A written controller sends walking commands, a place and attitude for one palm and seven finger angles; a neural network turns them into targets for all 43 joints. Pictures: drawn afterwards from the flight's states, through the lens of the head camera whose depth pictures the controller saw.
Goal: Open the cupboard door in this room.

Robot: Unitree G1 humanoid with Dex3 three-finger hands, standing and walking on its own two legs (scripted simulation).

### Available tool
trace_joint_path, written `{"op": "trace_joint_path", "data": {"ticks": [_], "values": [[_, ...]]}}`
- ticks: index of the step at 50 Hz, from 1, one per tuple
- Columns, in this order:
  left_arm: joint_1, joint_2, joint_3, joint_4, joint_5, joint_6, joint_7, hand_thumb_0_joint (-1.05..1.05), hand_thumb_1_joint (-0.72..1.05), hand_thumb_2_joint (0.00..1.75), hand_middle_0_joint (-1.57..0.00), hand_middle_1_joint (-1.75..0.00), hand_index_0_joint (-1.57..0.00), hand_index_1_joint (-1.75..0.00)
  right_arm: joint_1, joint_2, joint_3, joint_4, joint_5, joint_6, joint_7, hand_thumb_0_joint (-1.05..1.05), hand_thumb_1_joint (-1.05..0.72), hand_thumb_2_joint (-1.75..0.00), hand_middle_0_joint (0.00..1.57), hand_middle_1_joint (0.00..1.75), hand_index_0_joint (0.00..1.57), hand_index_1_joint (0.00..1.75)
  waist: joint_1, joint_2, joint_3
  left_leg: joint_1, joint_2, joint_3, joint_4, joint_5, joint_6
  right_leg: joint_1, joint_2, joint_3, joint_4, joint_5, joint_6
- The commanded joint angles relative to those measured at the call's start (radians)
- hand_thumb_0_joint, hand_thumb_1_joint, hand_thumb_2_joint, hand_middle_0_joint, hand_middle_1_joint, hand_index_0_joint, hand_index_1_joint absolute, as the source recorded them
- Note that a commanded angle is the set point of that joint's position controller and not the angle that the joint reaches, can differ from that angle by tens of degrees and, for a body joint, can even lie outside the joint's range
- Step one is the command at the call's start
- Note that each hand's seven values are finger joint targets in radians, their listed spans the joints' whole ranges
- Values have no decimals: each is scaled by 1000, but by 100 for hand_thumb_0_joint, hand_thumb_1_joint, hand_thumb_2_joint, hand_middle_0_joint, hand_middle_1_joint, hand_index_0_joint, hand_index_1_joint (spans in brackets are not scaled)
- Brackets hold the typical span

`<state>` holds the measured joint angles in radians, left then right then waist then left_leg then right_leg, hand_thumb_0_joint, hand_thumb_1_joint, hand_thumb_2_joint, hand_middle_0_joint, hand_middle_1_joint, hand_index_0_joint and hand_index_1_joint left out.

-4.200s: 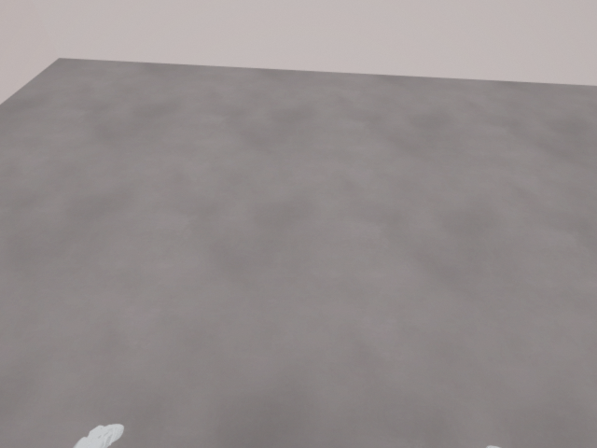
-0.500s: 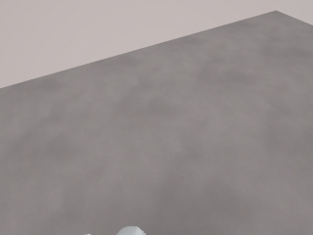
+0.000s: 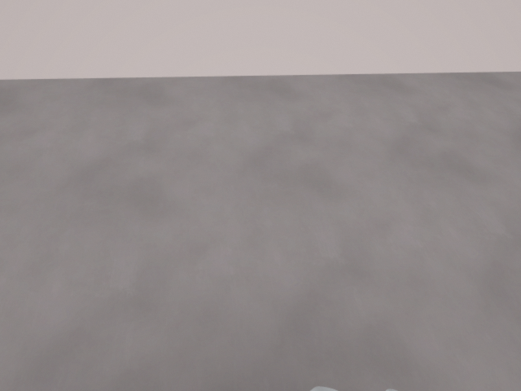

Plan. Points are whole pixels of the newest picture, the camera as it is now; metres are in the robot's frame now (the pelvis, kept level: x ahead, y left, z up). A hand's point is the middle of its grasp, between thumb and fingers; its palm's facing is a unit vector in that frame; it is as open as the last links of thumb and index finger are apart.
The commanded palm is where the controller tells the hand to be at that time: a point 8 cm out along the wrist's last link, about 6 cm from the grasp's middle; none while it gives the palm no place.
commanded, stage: turn or walk to find it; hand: left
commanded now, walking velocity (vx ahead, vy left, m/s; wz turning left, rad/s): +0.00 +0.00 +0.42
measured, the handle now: out of the picture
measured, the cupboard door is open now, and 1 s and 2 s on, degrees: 0 0 0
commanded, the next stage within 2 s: none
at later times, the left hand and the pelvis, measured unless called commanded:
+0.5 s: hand out of the picture +0.01 +0.15 -0.15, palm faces +0.22 -0.94 -0.27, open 7.4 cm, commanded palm none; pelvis -0.04 -0.05 +0.00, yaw +13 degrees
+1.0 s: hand out of the picture -0.12 +0.21 -0.17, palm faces +0.46 -0.86 -0.25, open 7.4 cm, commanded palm none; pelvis -0.08 -0.01 +0.00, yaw +25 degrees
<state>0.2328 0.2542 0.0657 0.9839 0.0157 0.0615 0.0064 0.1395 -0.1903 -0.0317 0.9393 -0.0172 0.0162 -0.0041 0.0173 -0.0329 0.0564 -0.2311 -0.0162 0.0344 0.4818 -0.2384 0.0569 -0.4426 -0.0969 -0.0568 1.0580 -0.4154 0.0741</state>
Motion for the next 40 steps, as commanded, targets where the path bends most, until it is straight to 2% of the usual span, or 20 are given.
{"op": "trace_joint_path", "data": {"ticks": [1,8,11,13,14,15,16,17,19,21,26,31,32,34,35,36,37,38,39,40], "values": [[-33,60,14,-92,2,-24,9,0,90,90,-20,-30,-20,-30,86,-207,-58,-31,0,-11,-17,0,-90,-90,20,30,20,30,-43,147,-76,131,246,-257,-162,415,105,-62,2,33,-39,10,16],[-78,39,8,-130,-3,-26,15,0,90,90,-20,-30,-20,-30,96,-215,-69,-40,-11,3,-11,0,-90,-90,20,30,20,30,-53,172,-74,58,241,-372,-167,266,124,34,38,38,-236,-33,0],[-18,38,10,-123,-9,-34,18,0,90,90,-20,-30,-20,-30,72,-213,-74,-52,-12,8,-6,0,-90,-90,20,30,20,30,-25,168,-95,-12,212,-386,-134,248,105,166,66,24,-408,32,-13],[39,50,15,-109,-8,-45,23,0,90,90,-20,-30,-20,-30,62,-198,-75,-56,-3,10,-3,0,-90,-90,20,30,20,30,9,128,-117,-111,158,-359,-71,162,53,335,56,22,-634,183,-22],[63,105,25,-109,2,-54,28,0,90,90,-20,-30,-20,-30,77,-152,-70,-61,5,11,3,0,-90,-90,20,30,20,30,17,-15,-132,-237,83,-285,46,21,-5,458,-66,137,-750,156,-55],[67,198,43,-118,16,-62,34,0,90,90,-20,-30,-20,-30,75,-92,-59,-86,8,11,7,0,-90,-90,20,30,20,30,28,-284,-104,-404,-61,-102,286,-238,-81,485,-322,410,-823,157,-161],[38,201,37,-139,6,-54,36,0,90,90,-20,-30,-20,-30,54,-145,-76,-85,-5,21,4,0,-90,-90,20,30,20,30,30,-224,-80,-358,-31,-116,486,-321,-80,308,-397,402,-837,164,-226],[-36,154,33,-155,5,-56,38,0,90,90,-20,-30,-20,-30,67,-153,-79,-66,-10,33,10,0,-90,-90,20,30,20,30,-7,-181,-47,-345,-6,-146,597,-255,-77,228,-328,316,-855,92,-220],[-114,110,17,-167,1,-61,32,0,90,90,-20,-30,-20,-30,114,-139,-80,-19,-11,45,19,0,-90,-90,20,30,20,30,-51,-113,9,-328,13,-107,717,-148,-93,174,-226,189,-829,131,-179],[-105,82,9,-162,2,-70,31,0,90,90,-20,-30,-20,-30,151,-117,-75,2,-9,45,24,0,-90,-90,20,30,20,30,-60,-100,3,-329,25,-78,735,-92,-110,211,-188,88,-791,259,-163],[-1,108,17,-118,10,-70,33,0,90,90,-20,-30,-20,-30,74,-107,-64,-14,-5,45,22,0,-90,-90,20,30,20,30,-4,-123,-2,-309,55,-40,584,-153,-133,288,-230,72,-765,333,-198],[44,154,35,-90,19,-63,28,0,90,90,-20,-30,-20,-30,21,-87,-47,-33,5,28,19,0,-90,-90,20,30,20,30,30,-172,-45,-203,53,23,317,-235,-122,341,-262,46,-681,504,-219],[50,162,36,-86,19,-61,27,0,90,90,-20,-30,-20,-30,26,-88,-45,-32,8,25,17,0,-90,-90,20,30,20,30,30,-176,-61,-169,45,38,275,-229,-118,341,-265,38,-658,549,-216],[33,164,37,-78,14,-57,25,0,90,90,-20,-30,-20,-30,75,-92,-45,-19,9,18,13,0,-90,-90,20,30,20,30,0,-168,-90,-67,32,62,137,-130,-109,310,-255,1,-597,555,-179],[18,154,36,-77,8,-53,23,0,90,90,-20,-30,-20,-30,106,-103,-47,-12,8,12,13,0,-90,-90,20,30,20,30,-23,-132,-101,12,33,52,16,-31,-101,275,-231,-37,-534,516,-139],[23,131,32,-86,-1,-46,20,0,90,90,-20,-30,-20,-30,147,-146,-55,-3,6,2,14,0,-90,-90,20,30,20,30,-46,-16,-143,136,82,-7,-88,103,-83,194,-190,-85,-411,422,-89],[31,66,21,-115,-9,-39,15,0,90,90,-20,-30,-20,-30,172,-246,-76,-10,-3,-8,9,0,-90,-90,20,30,20,30,-58,277,-143,241,323,-327,-142,373,14,-52,-60,-135,-215,25,-13],[-29,43,4,-141,0,-30,18,0,90,90,-20,-30,-20,-30,204,-298,-86,0,-2,0,1,0,-90,-90,20,30,20,30,-83,324,-123,191,430,-405,-158,553,114,-105,-16,-60,-64,-237,-1],[-48,60,9,-137,2,-23,16,0,90,90,-20,-30,-20,-30,185,-282,-82,1,-6,2,-4,0,-90,-90,20,30,20,30,-76,217,-105,142,424,-344,-155,481,141,-93,-36,-4,16,-187,-14],[-50,49,11,-119,5,-18,17,0,90,90,-20,-30,-20,-30,148,-247,-73,-2,-7,-4,-13,0,-90,-90,20,30,20,30,-62,292,-105,116,354,-309,-162,436,113,-106,-41,28,38,-131,-12]]}}
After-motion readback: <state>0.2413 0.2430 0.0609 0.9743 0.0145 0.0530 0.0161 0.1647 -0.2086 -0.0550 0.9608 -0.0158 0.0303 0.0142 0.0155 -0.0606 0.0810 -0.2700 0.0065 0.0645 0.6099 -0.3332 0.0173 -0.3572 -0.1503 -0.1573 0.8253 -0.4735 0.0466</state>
